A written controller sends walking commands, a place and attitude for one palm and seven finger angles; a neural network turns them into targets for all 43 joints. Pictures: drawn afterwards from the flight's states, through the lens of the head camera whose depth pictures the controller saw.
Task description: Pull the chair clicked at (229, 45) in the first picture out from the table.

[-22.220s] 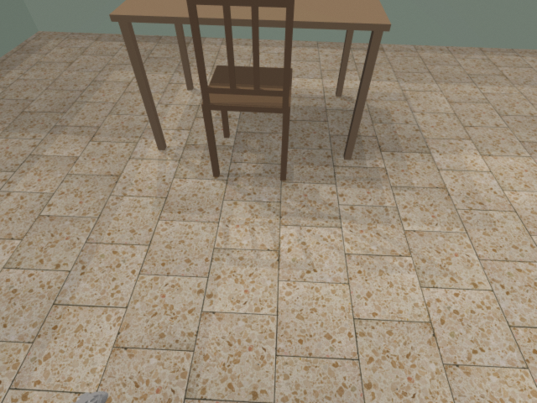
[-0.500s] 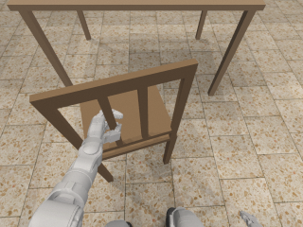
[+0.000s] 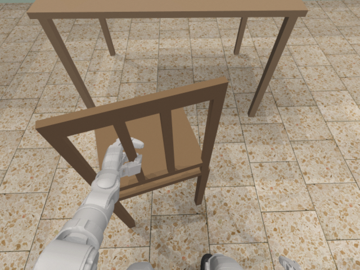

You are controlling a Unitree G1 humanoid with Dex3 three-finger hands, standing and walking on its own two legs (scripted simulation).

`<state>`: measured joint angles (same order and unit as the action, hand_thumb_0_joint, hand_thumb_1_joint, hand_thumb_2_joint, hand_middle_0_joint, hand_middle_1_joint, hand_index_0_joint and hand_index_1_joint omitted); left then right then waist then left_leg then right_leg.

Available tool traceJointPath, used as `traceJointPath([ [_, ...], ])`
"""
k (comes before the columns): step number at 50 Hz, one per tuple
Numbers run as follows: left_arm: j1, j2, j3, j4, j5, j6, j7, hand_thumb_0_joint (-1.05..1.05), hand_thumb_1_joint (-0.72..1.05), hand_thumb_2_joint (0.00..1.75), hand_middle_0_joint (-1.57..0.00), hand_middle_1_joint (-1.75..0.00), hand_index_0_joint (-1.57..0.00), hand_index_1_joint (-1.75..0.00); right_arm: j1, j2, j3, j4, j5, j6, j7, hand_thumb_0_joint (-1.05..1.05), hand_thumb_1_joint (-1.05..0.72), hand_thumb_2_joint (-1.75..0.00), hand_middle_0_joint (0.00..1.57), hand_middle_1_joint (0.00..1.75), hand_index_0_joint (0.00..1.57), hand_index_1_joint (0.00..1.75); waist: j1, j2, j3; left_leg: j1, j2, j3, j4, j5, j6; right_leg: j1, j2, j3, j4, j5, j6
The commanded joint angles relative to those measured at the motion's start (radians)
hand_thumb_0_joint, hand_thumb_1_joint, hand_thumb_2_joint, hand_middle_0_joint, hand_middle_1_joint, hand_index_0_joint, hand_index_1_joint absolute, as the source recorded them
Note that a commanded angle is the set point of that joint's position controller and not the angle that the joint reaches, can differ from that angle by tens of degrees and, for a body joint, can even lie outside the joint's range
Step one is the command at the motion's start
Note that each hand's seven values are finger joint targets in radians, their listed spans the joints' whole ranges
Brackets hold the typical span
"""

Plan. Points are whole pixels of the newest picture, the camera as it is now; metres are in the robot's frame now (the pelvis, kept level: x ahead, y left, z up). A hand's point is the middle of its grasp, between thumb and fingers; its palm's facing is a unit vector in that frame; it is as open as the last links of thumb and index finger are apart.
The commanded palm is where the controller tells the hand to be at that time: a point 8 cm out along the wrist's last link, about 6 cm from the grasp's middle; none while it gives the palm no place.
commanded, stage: step backward, pulling the chair out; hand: left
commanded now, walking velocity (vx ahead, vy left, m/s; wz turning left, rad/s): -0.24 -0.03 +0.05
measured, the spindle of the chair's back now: (132, 156) +0.40 +0.15 -0.06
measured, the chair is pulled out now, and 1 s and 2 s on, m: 0.48 0.50 0.50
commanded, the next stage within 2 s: stop walking, hand still on the chair in 0.02 s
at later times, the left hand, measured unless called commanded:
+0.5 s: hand (135, 169) +0.34 +0.13 -0.04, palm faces -0.04 -0.98 -0.21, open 5.6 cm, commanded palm +0.33 +0.18 -0.02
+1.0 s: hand (135, 169) +0.34 +0.13 -0.04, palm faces -0.06 -0.98 -0.20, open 5.5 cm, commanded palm +0.33 +0.18 -0.02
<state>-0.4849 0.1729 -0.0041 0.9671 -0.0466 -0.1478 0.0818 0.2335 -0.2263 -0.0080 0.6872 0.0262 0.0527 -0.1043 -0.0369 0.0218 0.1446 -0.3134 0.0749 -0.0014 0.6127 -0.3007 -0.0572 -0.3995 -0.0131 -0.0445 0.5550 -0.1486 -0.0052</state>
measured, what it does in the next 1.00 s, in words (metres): shifts its weight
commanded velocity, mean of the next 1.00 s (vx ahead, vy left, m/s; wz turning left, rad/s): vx -0.02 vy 0.01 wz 0.01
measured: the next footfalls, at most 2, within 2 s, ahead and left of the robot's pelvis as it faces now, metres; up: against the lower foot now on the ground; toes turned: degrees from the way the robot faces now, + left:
none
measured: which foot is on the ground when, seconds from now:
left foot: down 0.00-1.00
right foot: down 0.00-1.00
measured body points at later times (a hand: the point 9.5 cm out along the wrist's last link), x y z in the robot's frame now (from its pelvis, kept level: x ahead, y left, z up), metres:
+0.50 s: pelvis +0.03 +0.01 +0.01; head +0.06 -0.01 +0.46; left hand +0.34 +0.18 -0.03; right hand +0.12 -0.24 -0.12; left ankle +0.01 +0.16 -0.73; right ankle +0.08 -0.12 -0.73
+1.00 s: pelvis +0.05 +0.01 +0.01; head +0.07 +0.00 +0.46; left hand +0.34 +0.18 -0.03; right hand +0.18 -0.23 -0.11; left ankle +0.01 +0.16 -0.73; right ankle +0.08 -0.12 -0.73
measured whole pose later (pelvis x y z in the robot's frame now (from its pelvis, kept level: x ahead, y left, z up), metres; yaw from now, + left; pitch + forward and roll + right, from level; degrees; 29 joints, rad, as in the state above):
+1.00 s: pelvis +0.05 +0.01 +0.01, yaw +0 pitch -1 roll +0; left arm -0.21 0.13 -0.09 0.75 -0.02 -0.09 0.09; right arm 0.19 -0.22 0.00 0.68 0.03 0.07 -0.12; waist -0.02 0.03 0.07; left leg -0.13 0.05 0.02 0.45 -0.30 -0.04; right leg -0.25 -0.04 -0.04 0.47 -0.20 0.02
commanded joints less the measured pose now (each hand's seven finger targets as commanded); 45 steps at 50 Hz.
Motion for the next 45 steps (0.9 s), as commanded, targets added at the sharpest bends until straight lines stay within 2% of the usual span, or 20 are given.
traceJointPath([
  [1, -0.290, 0.158, 0.038, -0.132, 0.003, -0.065, 0.012, 0.00, 0.90, 0.90, -0.50, -1.45, -0.50, -1.45, 0.027, -0.143, -0.045, -0.073, 0.014, -0.050, -0.014, 0.00, -0.90, -0.90, 0.20, 0.30, 0.20, 0.30, 0.019, -0.074, -0.403, 0.013, 0.037, -0.025, -0.004, -0.020, 0.047, 0.166, -0.195, 0.196, -0.147, -0.046, -0.044],
  [3, -0.292, 0.177, 0.054, -0.075, 0.003, -0.069, 0.017, 0.00, 0.90, 0.90, -0.50, -1.45, -0.50, -1.45, 0.035, -0.139, -0.042, -0.049, 0.017, -0.063, -0.014, 0.00, -0.90, -0.90, 0.20, 0.30, 0.20, 0.30, 0.020, -0.168, -0.401, 0.048, -0.023, -0.007, 0.093, -0.142, 0.040, 0.117, -0.267, 0.242, -0.252, -0.167, -0.072],
  [4, -0.276, 0.199, 0.070, -0.051, 0.000, -0.063, 0.019, 0.00, 0.90, 0.90, -0.50, -1.45, -0.50, -1.45, 0.038, -0.151, -0.043, -0.030, 0.016, -0.069, -0.019, 0.00, -0.90, -0.90, 0.20, 0.30, 0.20, 0.30, 0.023, -0.152, -0.387, 0.057, -0.021, -0.024, 0.090, -0.143, 0.042, 0.113, -0.270, 0.238, -0.258, -0.157, -0.083],
  [5, -0.290, 0.184, 0.066, -0.045, 0.004, -0.063, 0.018, 0.00, 0.90, 0.90, -0.50, -1.45, -0.50, -1.45, 0.040, -0.145, -0.033, -0.027, 0.013, -0.072, -0.018, 0.00, -0.90, -0.90, 0.20, 0.30, 0.20, 0.30, 0.019, -0.152, -0.397, 0.059, -0.015, -0.035, 0.068, -0.117, 0.046, 0.129, -0.266, 0.203, -0.226, -0.118, -0.078],
  [6, -0.304, 0.166, 0.057, -0.045, 0.003, -0.066, 0.016, 0.00, 0.90, 0.90, -0.50, -1.45, -0.50, -1.45, 0.032, -0.142, -0.026, -0.026, 0.011, -0.077, -0.019, 0.00, -0.90, -0.90, 0.20, 0.30, 0.20, 0.30, 0.015, -0.143, -0.402, 0.073, -0.008, -0.039, 0.025, -0.071, 0.050, 0.132, -0.251, 0.171, -0.199, -0.092, -0.064],
  [7, -0.317, 0.174, 0.064, -0.243, -0.001, -0.082, 0.015, 0.00, 0.90, 0.90, -0.50, -1.45, -0.50, -1.45, 0.005, -0.133, -0.026, -0.069, 0.005, -0.079, -0.017, 0.00, -0.90, -0.90, 0.20, 0.30, 0.20, 0.30, 0.018, -0.108, -0.421, 0.105, 0.010, -0.059, -0.061, -0.013, 0.063, 0.148, -0.219, 0.154, -0.173, -0.112, -0.045],
  [8, -0.302, 0.158, 0.060, -0.254, -0.003, -0.083, 0.017, 0.00, 0.90, 0.90, -0.50, -1.45, -0.50, -1.45, -0.024, -0.133, -0.019, -0.076, 0.003, -0.080, -0.024, 0.00, -0.90, -0.90, 0.20, 0.30, 0.20, 0.30, 0.023, -0.037, -0.412, 0.094, 0.045, -0.083, -0.129, 0.042, 0.081, 0.160, -0.169, 0.114, -0.134, -0.154, -0.015],
  [9, -0.273, 0.146, 0.046, -0.262, -0.006, -0.073, 0.017, 0.00, 0.90, 0.90, -0.50, -1.45, -0.50, -1.45, -0.034, -0.136, -0.015, -0.082, 0.006, -0.076, -0.028, 0.00, -0.90, -0.90, 0.20, 0.30, 0.20, 0.30, 0.030, 0.027, -0.377, 0.063, 0.082, -0.122, -0.196, 0.028, 0.099, 0.164, -0.114, 0.090, -0.116, -0.236, 0.012],
  [10, -0.241, 0.123, 0.034, -0.248, -0.004, -0.063, 0.018, 0.00, 0.90, 0.90, -0.50, -1.45, -0.50, -1.45, -0.035, -0.130, -0.013, -0.097, 0.008, -0.070, -0.027, 0.00, -0.90, -0.90, 0.20, 0.30, 0.20, 0.30, 0.039, 0.047, -0.351, 0.003, 0.102, -0.134, -0.231, -0.047, 0.113, 0.188, -0.088, 0.085, -0.097, -0.307, 0.023],
  [11, -0.229, 0.104, 0.018, -0.256, 0.002, -0.056, 0.017, 0.00, 0.90, 0.90, -0.50, -1.45, -0.50, -1.45, -0.038, -0.125, -0.007, -0.107, 0.007, -0.068, -0.025, 0.00, -0.90, -0.90, 0.20, 0.30, 0.20, 0.30, 0.041, 0.058, -0.333, -0.044, 0.099, -0.130, -0.236, -0.067, 0.117, 0.216, -0.080, 0.084, -0.075, -0.299, 0.021],
  [13, -0.208, 0.114, 0.032, -0.278, 0.007, -0.047, 0.021, 0.00, 0.90, 0.90, -0.50, -1.45, -0.50, -1.45, -0.023, -0.130, -0.015, -0.107, 0.005, -0.068, -0.026, 0.00, -0.90, -0.90, 0.20, 0.30, 0.20, 0.30, 0.039, -0.008, -0.361, 0.004, 0.071, -0.086, -0.186, 0.037, 0.096, 0.248, -0.090, 0.096, -0.094, -0.178, 0.012],
  [16, -0.175, 0.117, 0.029, -0.316, 0.016, -0.038, 0.020, 0.00, 0.90, 0.90, -0.50, -1.45, -0.50, -1.45, -0.031, -0.123, -0.017, -0.105, 0.004, -0.080, -0.025, 0.00, -0.90, -0.90, 0.20, 0.30, 0.20, 0.30, 0.038, 0.030, -0.374, 0.053, 0.052, -0.056, -0.189, 0.040, 0.078, 0.248, -0.108, 0.113, -0.123, -0.145, 0.004],
  [18, -0.156, 0.106, 0.024, -0.312, 0.014, -0.031, 0.023, 0.00, 0.90, 0.90, -0.50, -1.45, -0.50, -1.45, -0.024, -0.121, -0.018, -0.100, 0.005, -0.082, -0.027, 0.00, -0.90, -0.90, 0.20, 0.30, 0.20, 0.30, 0.032, -0.036, -0.367, 0.077, 0.038, -0.042, -0.168, 0.069, 0.068, 0.241, -0.117, 0.125, -0.136, -0.111, -0.010],
  [19, -0.138, 0.126, 0.030, -0.311, 0.012, -0.026, 0.024, 0.00, 0.90, 0.90, -0.50, -1.45, -0.50, -1.45, -0.021, -0.130, -0.024, -0.085, 0.003, -0.083, -0.031, 0.00, -0.90, -0.90, 0.20, 0.30, 0.20, 0.30, 0.028, -0.025, -0.356, 0.097, 0.038, -0.041, -0.174, 0.091, 0.069, 0.238, -0.116, 0.122, -0.145, -0.073, -0.009],
  [25, -0.061, 0.090, 0.006, -0.323, 0.017, -0.013, 0.016, 0.00, 0.90, 0.90, -0.50, -1.45, -0.50, -1.45, -0.038, -0.124, -0.025, -0.085, 0.002, -0.078, -0.028, 0.00, -0.90, -0.90, 0.20, 0.30, 0.20, 0.30, 0.023, -0.041, -0.374, 0.162, 0.055, -0.038, -0.173, 0.307, 0.058, 0.292, -0.112, 0.094, -0.084, 0.228, -0.017],
  [29, -0.035, 0.080, -0.012, -0.334, 0.016, -0.008, 0.011, 0.00, 0.90, 0.90, -0.50, -1.45, -0.50, -1.45, -0.051, -0.120, -0.027, -0.082, 0.004, -0.065, -0.027, 0.00, -0.90, -0.90, 0.20, 0.30, 0.20, 0.30, 0.018, -0.042, -0.349, 0.177, 0.047, -0.026, -0.183, 0.306, 0.055, 0.286, -0.115, 0.097, -0.100, 0.257, -0.019],
  [33, -0.012, 0.060, -0.019, -0.361, 0.020, -0.007, 0.011, 0.00, 0.90, 0.90, -0.50, -1.45, -0.50, -1.45, -0.064, -0.114, -0.026, -0.103, 0.001, -0.052, -0.021, 0.00, -0.90, -0.90, 0.20, 0.30, 0.20, 0.30, 0.020, -0.067, -0.369, 0.189, 0.046, -0.021, -0.179, 0.336, 0.051, 0.315, -0.118, 0.093, -0.091, 0.301, -0.024],
  [34, -0.008, 0.073, -0.019, -0.365, 0.018, -0.005, 0.013, 0.00, 0.90, 0.90, -0.50, -1.45, -0.50, -1.45, -0.068, -0.118, -0.028, -0.097, 0.003, -0.050, -0.023, 0.00, -0.90, -0.90, 0.20, 0.30, 0.20, 0.30, 0.017, -0.021, -0.353, 0.191, 0.045, -0.018, -0.188, 0.345, 0.051, 0.305, -0.120, 0.092, -0.096, 0.311, -0.024],
  [38, 0.014, 0.047, -0.030, -0.372, 0.019, 0.000, 0.014, 0.00, 0.90, 0.90, -0.50, -1.45, -0.50, -1.45, -0.077, -0.109, -0.024, -0.117, 0.001, -0.035, -0.019, 0.00, -0.90, -0.90, 0.20, 0.30, 0.20, 0.30, 0.021, -0.061, -0.358, 0.186, 0.041, -0.017, -0.186, 0.316, 0.052, 0.314, -0.117, 0.090, -0.101, 0.272, -0.025],
  [45, 0.032, 0.062, -0.023, -0.407, 0.020, 0.004, 0.017, 0.00, 0.90, 0.90, -0.50, -1.45, -0.50, -1.45, -0.081, -0.110, -0.026, -0.124, 0.000, -0.025, -0.017, 0.00, -0.90, -0.90, 0.20, 0.30, 0.20, 0.30, 0.023, -0.032, -0.356, 0.194, 0.041, -0.015, -0.193, 0.319, 0.056, 0.322, -0.117, 0.089, -0.113, 0.276, -0.023],
])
